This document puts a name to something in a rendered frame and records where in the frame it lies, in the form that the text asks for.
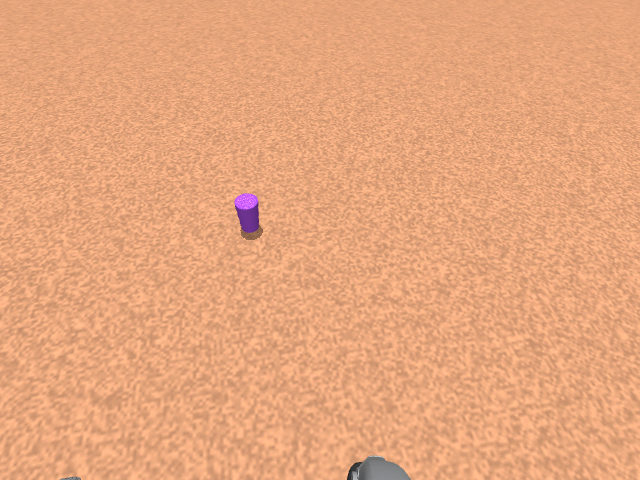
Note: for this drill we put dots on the right robot foot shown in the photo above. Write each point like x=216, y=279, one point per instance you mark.
x=353, y=468

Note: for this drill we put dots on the cup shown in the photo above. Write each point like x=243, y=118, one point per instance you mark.
x=247, y=210

